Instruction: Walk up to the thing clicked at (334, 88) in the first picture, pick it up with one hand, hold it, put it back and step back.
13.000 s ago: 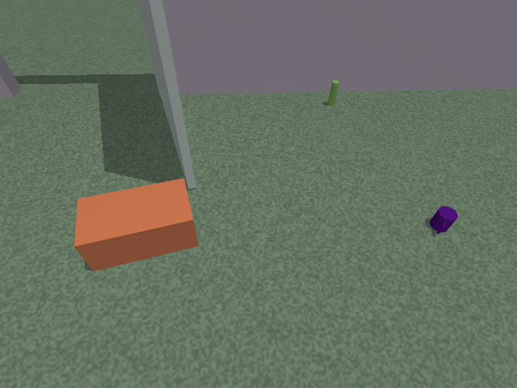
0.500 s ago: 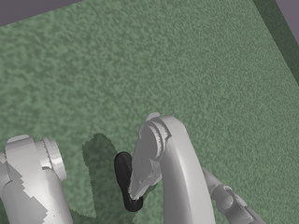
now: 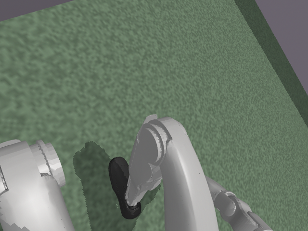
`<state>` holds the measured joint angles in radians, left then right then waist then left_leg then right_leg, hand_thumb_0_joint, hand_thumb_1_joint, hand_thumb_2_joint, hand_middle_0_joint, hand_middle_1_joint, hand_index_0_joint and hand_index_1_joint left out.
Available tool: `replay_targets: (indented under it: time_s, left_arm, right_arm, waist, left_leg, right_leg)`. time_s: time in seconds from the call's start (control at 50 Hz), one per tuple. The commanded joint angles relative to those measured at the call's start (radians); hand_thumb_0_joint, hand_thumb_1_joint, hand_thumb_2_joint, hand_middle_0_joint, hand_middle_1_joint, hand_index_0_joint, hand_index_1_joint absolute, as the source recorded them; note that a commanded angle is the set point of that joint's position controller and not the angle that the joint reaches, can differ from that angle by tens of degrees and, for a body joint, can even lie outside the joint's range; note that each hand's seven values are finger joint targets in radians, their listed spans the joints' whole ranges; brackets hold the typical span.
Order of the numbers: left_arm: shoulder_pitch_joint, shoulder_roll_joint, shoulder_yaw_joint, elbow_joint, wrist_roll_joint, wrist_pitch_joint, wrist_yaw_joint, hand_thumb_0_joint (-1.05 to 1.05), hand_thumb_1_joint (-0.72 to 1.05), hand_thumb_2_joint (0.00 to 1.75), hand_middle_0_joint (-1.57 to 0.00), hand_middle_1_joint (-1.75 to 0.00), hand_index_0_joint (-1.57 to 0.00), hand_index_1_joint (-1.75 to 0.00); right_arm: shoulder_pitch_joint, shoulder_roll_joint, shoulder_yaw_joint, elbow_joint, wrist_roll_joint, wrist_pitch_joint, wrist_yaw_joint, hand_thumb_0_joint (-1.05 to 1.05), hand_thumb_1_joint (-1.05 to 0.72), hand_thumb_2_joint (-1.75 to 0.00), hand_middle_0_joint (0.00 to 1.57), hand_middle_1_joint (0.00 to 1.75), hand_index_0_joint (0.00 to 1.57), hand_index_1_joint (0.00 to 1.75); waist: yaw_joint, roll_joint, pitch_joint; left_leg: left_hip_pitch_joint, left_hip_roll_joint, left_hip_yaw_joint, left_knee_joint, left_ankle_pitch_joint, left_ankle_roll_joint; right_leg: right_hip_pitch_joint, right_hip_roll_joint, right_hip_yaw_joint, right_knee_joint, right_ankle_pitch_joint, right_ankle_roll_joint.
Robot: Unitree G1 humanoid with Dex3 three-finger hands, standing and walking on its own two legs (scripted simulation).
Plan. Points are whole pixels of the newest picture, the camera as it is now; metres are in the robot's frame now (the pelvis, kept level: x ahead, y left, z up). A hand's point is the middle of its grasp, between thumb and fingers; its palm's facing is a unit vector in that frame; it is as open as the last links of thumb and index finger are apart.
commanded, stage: rest palm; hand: left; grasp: from the side
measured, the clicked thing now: out of the picture +0.46 +0.29 -0.20
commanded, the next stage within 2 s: close in 0.14 s
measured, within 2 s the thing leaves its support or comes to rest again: leaves its support in 1.34 s
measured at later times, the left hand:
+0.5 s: hand out of the picture +0.44 +0.29 -0.17, palm faces +0.30 -0.95 +0.00, open 14.1 cm
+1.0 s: hand out of the picture +0.45 +0.29 -0.17, palm faces +0.31 -0.95 +0.00, open 6.7 cm
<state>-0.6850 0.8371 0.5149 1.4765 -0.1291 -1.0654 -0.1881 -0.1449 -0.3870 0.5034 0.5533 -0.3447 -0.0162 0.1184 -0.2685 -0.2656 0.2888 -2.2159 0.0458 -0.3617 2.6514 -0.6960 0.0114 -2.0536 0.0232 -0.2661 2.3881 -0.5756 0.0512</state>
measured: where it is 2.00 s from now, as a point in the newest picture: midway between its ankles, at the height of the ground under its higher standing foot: (90, 219)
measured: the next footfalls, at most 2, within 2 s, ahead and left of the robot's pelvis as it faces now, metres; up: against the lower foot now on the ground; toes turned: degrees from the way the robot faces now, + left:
none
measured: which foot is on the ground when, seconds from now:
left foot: down 0.00-1.00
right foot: down 0.00-1.00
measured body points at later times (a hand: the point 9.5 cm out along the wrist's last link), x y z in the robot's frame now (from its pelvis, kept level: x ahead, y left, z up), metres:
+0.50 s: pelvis +0.00 +0.00 +0.00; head +0.23 +0.20 +0.33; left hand +0.42 +0.34 -0.17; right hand +0.17 -0.24 -0.03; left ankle +0.09 +0.12 -0.25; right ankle +0.15 -0.12 -0.25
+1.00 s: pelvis +0.00 +0.00 +0.01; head +0.24 +0.20 +0.33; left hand +0.43 +0.34 -0.17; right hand +0.17 -0.24 -0.02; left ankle +0.09 +0.12 -0.25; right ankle +0.15 -0.12 -0.25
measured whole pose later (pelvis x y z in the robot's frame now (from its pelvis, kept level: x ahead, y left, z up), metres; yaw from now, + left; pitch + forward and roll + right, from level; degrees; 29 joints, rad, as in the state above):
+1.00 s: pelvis +0.00 +0.00 +0.01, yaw -2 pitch +13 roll -19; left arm -0.76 0.92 0.44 1.52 -0.06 -1.09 -0.05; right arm -0.18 -0.37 0.54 0.55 -0.37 0.02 0.13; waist -0.27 -0.29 0.31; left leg -2.21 0.04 -0.40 2.64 -0.72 0.01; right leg -2.04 0.04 -0.29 2.35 -0.58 0.06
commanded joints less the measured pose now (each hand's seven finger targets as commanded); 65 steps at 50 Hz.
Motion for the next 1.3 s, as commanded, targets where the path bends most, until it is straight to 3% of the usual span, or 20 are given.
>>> replay_targets:
  time_s: [0.0, 0.08, 0.22, 0.28, 0.3, 0.52, 0.66, 0.78, 0.86, 0.96, 1.04, 1.14, 1.2, 1.28]
  left_arm:
    - [-0.203, 0.168, -0.016, -0.128, 0.021, -0.084, 0.026, 0.0, -0.49, 0.08, -0.04, -0.05, -0.04, -0.05]
    - [-0.205, 0.142, -0.046, -0.129, 0.02, -0.09, 0.034, 0.0, -0.41, 0.11, -0.08, -0.05, -0.06, -0.05]
    - [-0.243, 0.17, -0.038, -0.135, 0.014, -0.109, 0.077, 0.0, -0.35, 0.17, -0.1, -0.08, -0.09, -0.09]
    - [-0.251, 0.186, -0.038, -0.137, 0.025, -0.12, 0.098, 0.0, -0.18, 0.3, -0.28, -0.25, -0.27, -0.26]
    - [-0.259, 0.181, -0.041, -0.133, 0.028, -0.124, 0.1, 0.0, -0.16, 0.32, -0.31, -0.28, -0.3, -0.29]
    - [-0.254, 0.173, -0.068, -0.1, 0.053, -0.097, 0.122, 0.0, 0.14, 0.55, -0.54, -0.52, -0.54, -0.52]
    - [-0.304, 0.199, -0.054, -0.108, 0.048, -0.105, 0.139, 0.0, 0.31, 0.71, -0.73, -0.7, -0.73, -0.7]
    - [-0.3, 0.197, -0.068, -0.087, 0.054, -0.097, 0.137, 0.0, 0.5, 0.9, -0.89, -0.88, -0.89, -0.88]
    - [-0.301, 0.194, -0.062, -0.08, 0.06, -0.088, 0.143, 0.0, 0.59, 0.97, -0.99, -0.96, -0.98, -0.96]
    - [-0.305, 0.193, -0.07, -0.084, 0.063, -0.092, 0.143, 0.0, 0.6, 1.16, -1.2, -1.2, -1.2, -1.2]
    - [-0.289, 0.175, -0.087, -0.071, 0.079, -0.084, 0.143, 0.0, 0.68, 1.29, -1.28, -1.34, -1.28, -1.35]
    - [-0.296, 0.209, -0.062, -0.118, 0.056, -0.081, 0.147, 0.0, 0.73, 1.37, -1.35, -1.42, -1.34, -1.43]
    - [-0.32, 0.208, -0.062, -0.167, 0.053, -0.079, 0.144, 0.0, 0.64, 1.36, -1.39, -1.46, -1.39, -1.47]
    - [-0.34, 0.206, -0.075, -0.283, 0.065, -0.07, 0.127, 0.0, 0.64, 1.37, -1.41, -1.48, -1.41, -1.49]
  right_arm:
    - [0.013, -0.351, -0.115, -0.024, -0.012, 0.013, -0.018, 0.0, -0.92, -0.91, 0.2, 0.3, 0.2, 0.3]
    - [0.017, -0.362, -0.115, -0.017, -0.015, 0.017, -0.016, 0.0, -0.91, -0.91, 0.2, 0.3, 0.2, 0.3]
    - [0.014, -0.357, -0.1, -0.006, -0.021, 0.018, -0.014, 0.0, -0.9, -0.91, 0.2, 0.3, 0.2, 0.3]
    - [0.009, -0.347, -0.088, -0.007, -0.027, 0.022, -0.011, 0.0, -0.9, -0.9, 0.2, 0.3, 0.2, 0.3]
    - [0.012, -0.348, -0.088, -0.006, -0.028, 0.024, -0.011, 0.0, -0.9, -0.9, 0.2, 0.3, 0.2, 0.3]
    - [0.0, -0.356, -0.085, -0.012, -0.03, 0.044, -0.008, 0.0, -0.88, -0.9, 0.2, 0.3, 0.2, 0.3]
    - [0.005, -0.357, -0.08, -0.007, -0.032, 0.046, -0.009, 0.0, -0.88, -0.89, 0.2, 0.3, 0.2, 0.3]
    - [0.004, -0.345, -0.076, -0.006, -0.036, 0.047, -0.011, 0.0, -0.87, -0.89, 0.2, 0.3, 0.2, 0.3]
    - [0.007, -0.353, -0.077, -0.004, -0.036, 0.051, -0.012, 0.0, -0.87, -0.89, 0.2, 0.3, 0.2, 0.3]
    - [-0.002, -0.351, -0.08, -0.003, -0.034, 0.052, -0.01, 0.0, -0.87, -0.89, 0.2, 0.3, 0.2, 0.3]
    - [0.01, -0.354, -0.084, 0.008, -0.037, 0.055, -0.012, 0.0, -0.89, -0.9, 0.2, 0.3, 0.2, 0.3]
    - [0.019, -0.348, -0.076, 0.006, -0.034, 0.06, -0.012, 0.0, -0.89, -0.9, 0.2, 0.3, 0.2, 0.3]
    - [0.018, -0.345, -0.084, 0.005, -0.029, 0.062, -0.011, 0.0, -0.89, -0.9, 0.2, 0.3, 0.2, 0.3]
    - [0.028, -0.341, -0.105, 0.011, -0.024, 0.064, -0.009, 0.0, -0.89, -0.9, 0.2, 0.3, 0.2, 0.3]
  waist:
    - [-0.1, 0.547, -0.5]
    - [-0.122, 0.56, -0.522]
    - [-0.13, 0.543, -0.521]
    - [-0.125, 0.548, -0.526]
    - [-0.137, 0.552, -0.521]
    - [-0.145, 0.568, -0.491]
    - [-0.158, 0.547, -0.495]
    - [-0.157, 0.538, -0.52]
    - [-0.156, 0.563, -0.499]
    - [-0.155, 0.565, -0.48]
    - [-0.169, 0.586, -0.487]
    - [-0.146, 0.589, -0.541]
    - [-0.139, 0.6, -0.528]
    - [-0.132, 0.655, -0.579]
  left_leg:
    - [0.363, 0.039, 0.082, -0.357, 0.056, -0.035]
    - [0.401, 0.04, 0.061, -0.362, 0.073, -0.041]
    - [0.39, 0.038, 0.061, -0.338, 0.087, -0.036]
    - [0.387, 0.039, 0.068, -0.328, 0.113, -0.035]
    - [0.388, 0.038, 0.064, -0.332, 0.109, -0.036]
    - [0.413, 0.046, 0.043, -0.362, 0.109, -0.044]
    - [0.395, 0.046, 0.045, -0.348, 0.089, -0.035]
    - [0.393, 0.042, 0.066, -0.332, 0.108, -0.029]
    - [0.416, 0.05, 0.044, -0.36, 0.104, -0.039]
    - [0.4, 0.049, 0.044, -0.365, 0.072, -0.038]
    - [0.453, 0.055, 0.029, -0.375, 0.131, -0.048]
    - [0.442, 0.047, 0.052, -0.345, 0.181, -0.04]
    - [0.435, 0.048, 0.054, -0.358, 0.15, -0.04]
    - [0.482, 0.049, 0.058, -0.373, 0.163, -0.048]
  right_leg:
    - [0.227, 0.053, -0.073, -0.165, 0.093, -0.053]
    - [0.226, 0.054, -0.086, -0.152, 0.113, -0.051]
    - [0.246, 0.061, -0.085, -0.162, 0.132, -0.049]
    - [0.264, 0.064, -0.083, -0.165, 0.149, -0.049]
    - [0.261, 0.063, -0.087, -0.165, 0.147, -0.048]
    - [0.231, 0.062, -0.097, -0.165, 0.144, -0.05]
    - [0.241, 0.067, -0.093, -0.181, 0.135, -0.048]
    - [0.273, 0.074, -0.085, -0.199, 0.151, -0.048]
    - [0.247, 0.07, -0.096, -0.189, 0.143, -0.051]
    - [0.236, 0.07, -0.097, -0.189, 0.121, -0.052]
    - [0.228, 0.066, -0.104, -0.18, 0.159, -0.052]
    - [0.288, 0.071, -0.091, -0.19, 0.2, -0.051]
    - [0.266, 0.068, -0.089, -0.189, 0.173, -0.054]
    - [0.262, 0.063, -0.084, -0.179, 0.177, -0.057]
